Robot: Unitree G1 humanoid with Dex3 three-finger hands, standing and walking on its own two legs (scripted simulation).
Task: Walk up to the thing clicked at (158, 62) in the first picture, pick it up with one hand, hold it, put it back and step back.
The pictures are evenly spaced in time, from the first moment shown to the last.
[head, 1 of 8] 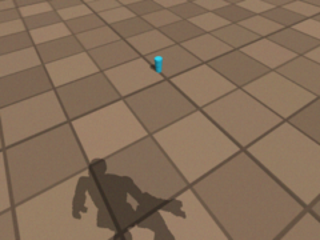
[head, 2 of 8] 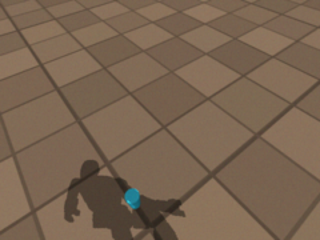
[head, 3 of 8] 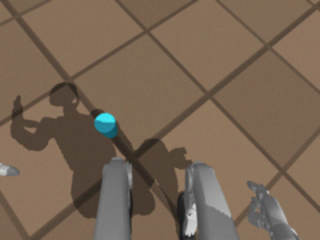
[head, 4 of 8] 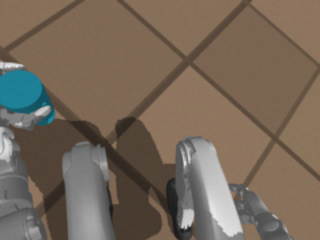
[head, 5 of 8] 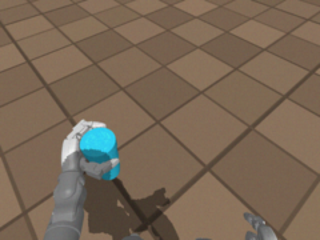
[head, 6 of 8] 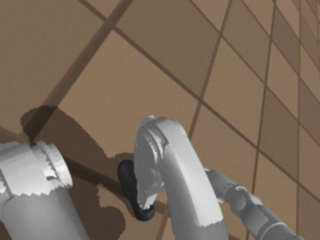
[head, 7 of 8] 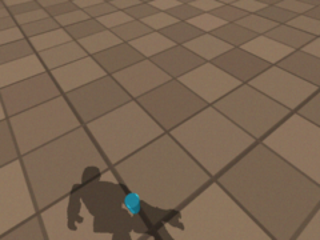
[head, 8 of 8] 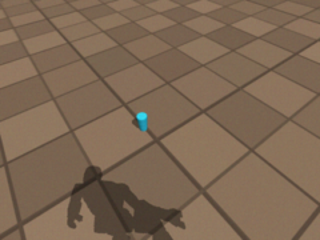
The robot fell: no
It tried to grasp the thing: yes
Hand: left
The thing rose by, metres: 0.68
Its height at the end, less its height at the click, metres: +0.00
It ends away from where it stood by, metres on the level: 0.02
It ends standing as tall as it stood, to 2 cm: yes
